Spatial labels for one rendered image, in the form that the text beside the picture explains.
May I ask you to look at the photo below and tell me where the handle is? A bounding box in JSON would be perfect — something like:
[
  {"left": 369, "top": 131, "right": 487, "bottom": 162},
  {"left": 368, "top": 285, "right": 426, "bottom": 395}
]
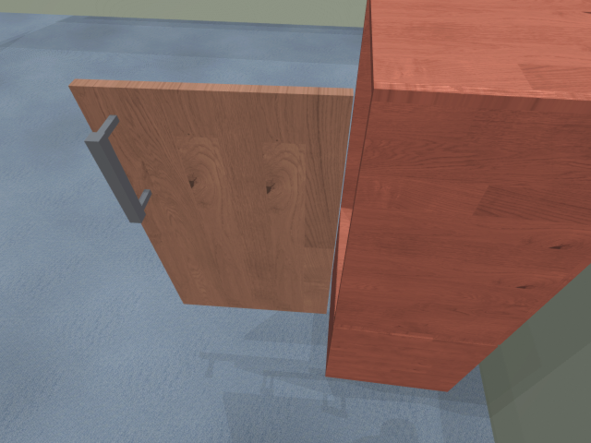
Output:
[{"left": 84, "top": 114, "right": 151, "bottom": 223}]

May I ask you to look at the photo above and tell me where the cupboard door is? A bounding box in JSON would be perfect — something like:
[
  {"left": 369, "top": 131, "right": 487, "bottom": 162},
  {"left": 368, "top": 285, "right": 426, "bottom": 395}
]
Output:
[{"left": 68, "top": 78, "right": 354, "bottom": 314}]

